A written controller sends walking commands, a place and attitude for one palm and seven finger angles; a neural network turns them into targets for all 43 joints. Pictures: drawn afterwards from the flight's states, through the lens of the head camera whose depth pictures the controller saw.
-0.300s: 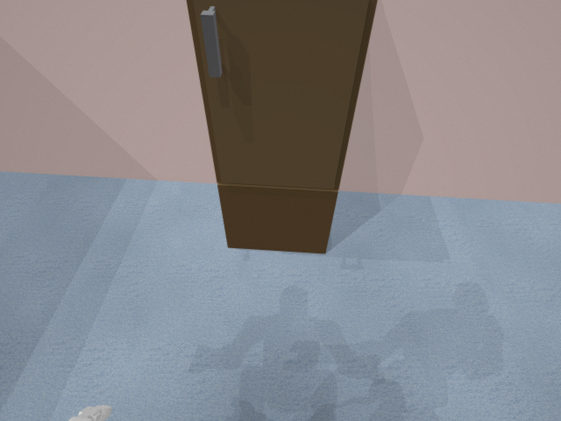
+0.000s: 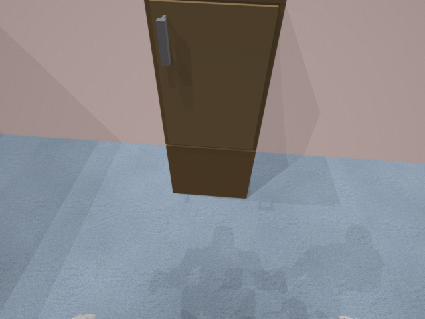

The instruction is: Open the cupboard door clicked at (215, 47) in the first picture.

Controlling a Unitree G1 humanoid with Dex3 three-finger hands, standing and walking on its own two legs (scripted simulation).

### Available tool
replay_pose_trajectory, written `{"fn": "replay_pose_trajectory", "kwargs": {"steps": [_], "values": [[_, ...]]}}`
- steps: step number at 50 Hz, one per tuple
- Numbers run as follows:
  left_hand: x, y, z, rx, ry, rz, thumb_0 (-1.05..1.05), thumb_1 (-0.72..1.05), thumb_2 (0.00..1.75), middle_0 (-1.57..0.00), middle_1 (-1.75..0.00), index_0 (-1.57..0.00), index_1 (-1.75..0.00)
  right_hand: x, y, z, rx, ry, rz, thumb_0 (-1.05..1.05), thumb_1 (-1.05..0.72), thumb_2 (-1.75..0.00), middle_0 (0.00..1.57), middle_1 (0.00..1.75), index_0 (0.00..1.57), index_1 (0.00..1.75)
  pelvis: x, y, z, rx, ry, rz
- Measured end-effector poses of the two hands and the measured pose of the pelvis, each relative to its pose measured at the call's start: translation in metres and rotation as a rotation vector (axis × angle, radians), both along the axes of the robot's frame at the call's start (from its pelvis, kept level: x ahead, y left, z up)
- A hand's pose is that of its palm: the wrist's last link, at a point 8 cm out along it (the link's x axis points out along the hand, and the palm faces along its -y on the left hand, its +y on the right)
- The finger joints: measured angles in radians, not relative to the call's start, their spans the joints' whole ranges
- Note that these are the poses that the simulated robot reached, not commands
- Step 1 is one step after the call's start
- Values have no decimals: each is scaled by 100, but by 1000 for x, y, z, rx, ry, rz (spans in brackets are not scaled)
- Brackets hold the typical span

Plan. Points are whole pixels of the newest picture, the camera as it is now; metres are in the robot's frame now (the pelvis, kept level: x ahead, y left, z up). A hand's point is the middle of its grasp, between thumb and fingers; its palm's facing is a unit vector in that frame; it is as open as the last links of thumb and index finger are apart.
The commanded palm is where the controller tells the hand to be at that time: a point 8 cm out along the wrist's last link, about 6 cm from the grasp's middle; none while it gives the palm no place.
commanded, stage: stand and wait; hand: left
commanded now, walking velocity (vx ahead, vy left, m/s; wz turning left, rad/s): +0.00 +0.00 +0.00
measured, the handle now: (165, 40) +0.88 +0.22 +0.14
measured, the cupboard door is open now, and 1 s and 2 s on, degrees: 0 0 0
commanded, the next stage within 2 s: look at it before walking up in 0.52 s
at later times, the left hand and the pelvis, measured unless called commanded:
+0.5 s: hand out of the picture +0.05 +0.24 -0.15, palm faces -0.02 -0.94 -0.34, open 7.4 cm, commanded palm none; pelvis -0.02 -0.01 +0.00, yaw +0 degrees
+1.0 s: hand out of the picture +0.06 +0.23 -0.15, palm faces -0.03 -0.94 -0.33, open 7.4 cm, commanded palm none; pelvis -0.01 -0.01 +0.00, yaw +0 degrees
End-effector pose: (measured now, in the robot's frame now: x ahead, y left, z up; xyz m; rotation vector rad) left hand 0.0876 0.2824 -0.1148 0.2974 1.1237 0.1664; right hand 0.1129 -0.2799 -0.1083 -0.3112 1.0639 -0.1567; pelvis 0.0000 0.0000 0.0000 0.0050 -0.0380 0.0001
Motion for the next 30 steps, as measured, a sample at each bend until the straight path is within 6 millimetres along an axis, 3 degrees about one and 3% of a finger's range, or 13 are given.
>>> {"fn": "replay_pose_trajectory", "kwargs": {"steps": [15,22,30], "values": [[-41,2,-2,20,98,34,0,90,90,-20,-30,-21,-30,-54,-22,-8,-21,136,-46,1,-90,-90,20,30,20,30,-11,-9,3,-1,-5,3],[-44,0,0,26,102,30,0,90,90,-20,-30,-21,-30,-66,-25,-10,-15,159,-57,1,-90,-90,20,30,20,30,-15,-12,4,-1,-6,2],[-38,-4,1,20,76,22,0,90,90,-20,-30,-21,-30,-67,-24,-10,-8,151,-53,1,-90,-90,20,30,20,30,-18,-14,4,-1,-6,3]]}}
